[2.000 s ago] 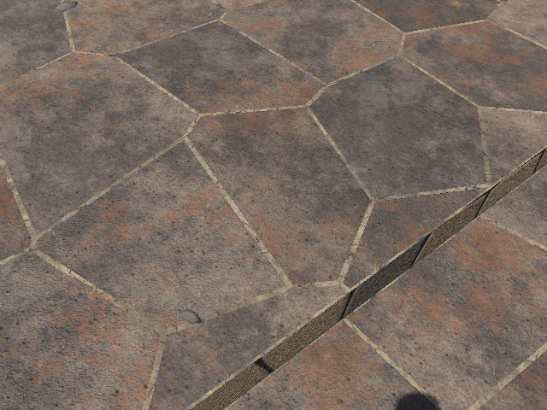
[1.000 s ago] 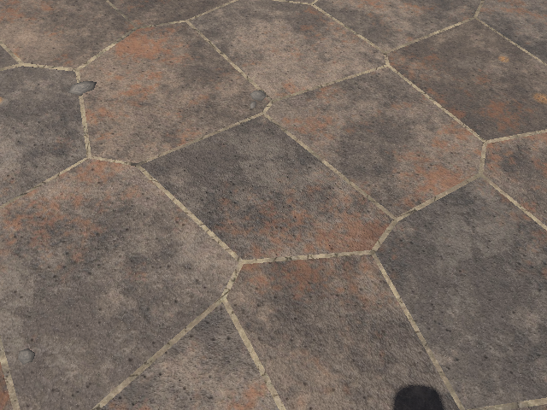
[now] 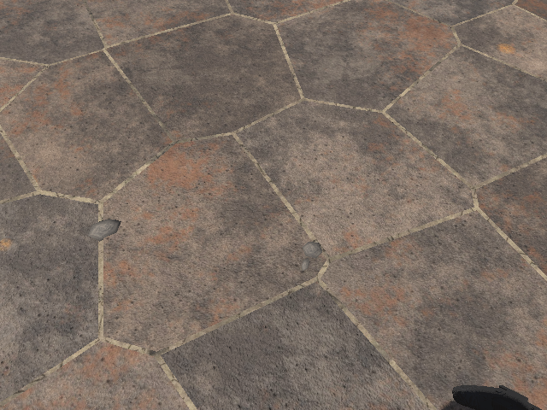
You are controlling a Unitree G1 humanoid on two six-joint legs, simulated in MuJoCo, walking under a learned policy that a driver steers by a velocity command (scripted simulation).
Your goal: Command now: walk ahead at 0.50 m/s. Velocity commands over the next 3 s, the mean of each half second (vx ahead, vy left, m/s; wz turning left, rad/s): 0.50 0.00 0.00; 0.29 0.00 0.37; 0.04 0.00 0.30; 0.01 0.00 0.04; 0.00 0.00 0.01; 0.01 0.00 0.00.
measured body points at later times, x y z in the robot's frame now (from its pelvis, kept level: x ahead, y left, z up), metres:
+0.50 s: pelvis +0.26 +0.00 +0.01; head +0.29 +0.00 +0.46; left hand +0.48 +0.22 -0.09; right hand +0.23 -0.27 -0.13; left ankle +0.14 +0.12 -0.73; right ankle +0.42 -0.13 -0.70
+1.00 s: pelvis +0.47 -0.01 +0.01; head +0.50 +0.01 +0.46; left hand +0.49 +0.28 -0.13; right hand +0.68 -0.23 -0.10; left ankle +0.55 +0.11 -0.71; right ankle +0.42 -0.13 -0.73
